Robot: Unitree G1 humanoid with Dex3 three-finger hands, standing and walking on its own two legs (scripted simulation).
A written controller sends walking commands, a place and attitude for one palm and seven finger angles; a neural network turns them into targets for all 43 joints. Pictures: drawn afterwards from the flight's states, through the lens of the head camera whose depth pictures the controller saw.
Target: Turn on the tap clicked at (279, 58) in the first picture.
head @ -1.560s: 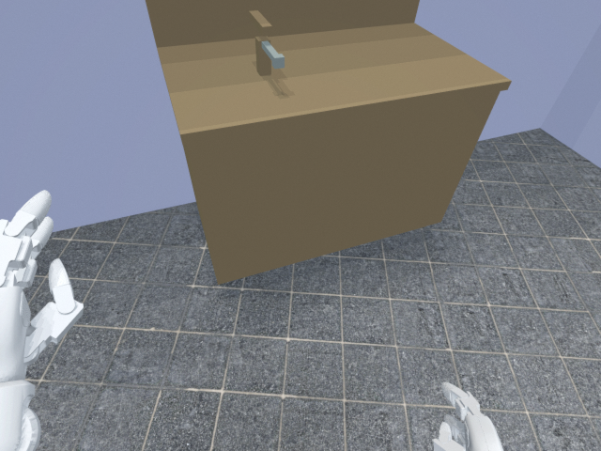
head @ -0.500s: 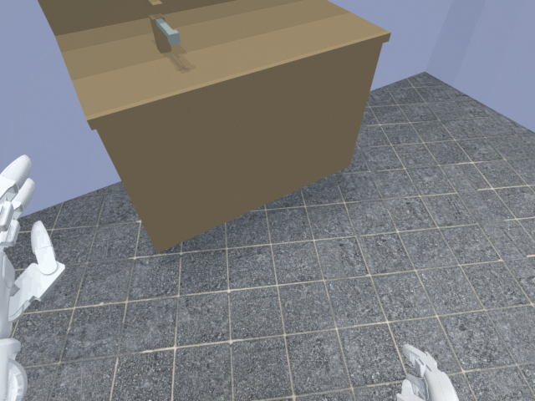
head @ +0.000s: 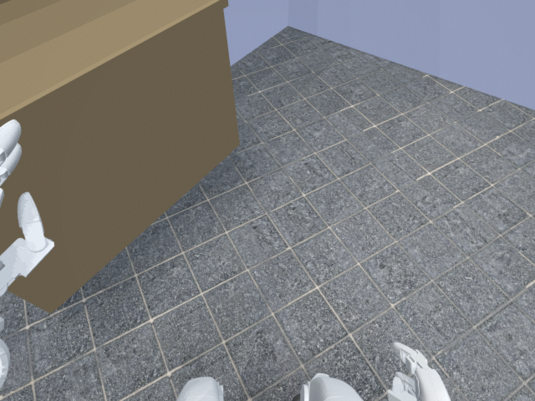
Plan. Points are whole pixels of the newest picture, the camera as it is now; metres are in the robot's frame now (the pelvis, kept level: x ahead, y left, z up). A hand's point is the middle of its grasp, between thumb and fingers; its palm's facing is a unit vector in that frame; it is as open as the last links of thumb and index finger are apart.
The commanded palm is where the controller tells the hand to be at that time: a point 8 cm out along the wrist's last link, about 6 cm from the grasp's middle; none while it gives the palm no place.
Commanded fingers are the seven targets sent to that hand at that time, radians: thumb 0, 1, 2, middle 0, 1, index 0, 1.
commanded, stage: walk to a spot facing it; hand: left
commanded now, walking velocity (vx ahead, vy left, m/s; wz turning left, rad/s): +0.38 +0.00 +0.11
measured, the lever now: out of the picture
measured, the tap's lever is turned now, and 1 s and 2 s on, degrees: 0 0 0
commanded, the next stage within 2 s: turn to face it in 0.50 s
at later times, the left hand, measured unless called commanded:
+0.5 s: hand (61, 149) +0.37 +0.26 +0.19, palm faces +0.47 -0.82 -0.33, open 7.4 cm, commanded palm +0.30 +0.29 +0.21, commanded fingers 0.00 0.90 0.90 -0.20 -0.30 -0.20 -0.30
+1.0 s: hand (124, 99) +0.46 +0.20 +0.20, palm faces +0.46 -0.72 -0.52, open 7.4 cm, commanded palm +0.37 +0.24 +0.21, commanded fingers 0.00 0.90 0.90 -0.20 -0.30 -0.20 -0.30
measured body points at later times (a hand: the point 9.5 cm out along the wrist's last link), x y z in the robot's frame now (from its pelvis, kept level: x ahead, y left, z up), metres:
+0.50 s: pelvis +0.16 +0.01 +0.02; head +0.16 +0.02 +0.47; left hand +0.34 +0.30 +0.21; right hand +0.34 -0.21 -0.06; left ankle +0.17 +0.13 -0.71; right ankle +0.09 -0.08 -0.65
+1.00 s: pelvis +0.27 -0.06 +0.03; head +0.33 -0.07 +0.47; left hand +0.42 +0.23 +0.23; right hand +0.48 -0.29 -0.07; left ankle +0.24 +0.08 -0.64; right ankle +0.31 -0.14 -0.71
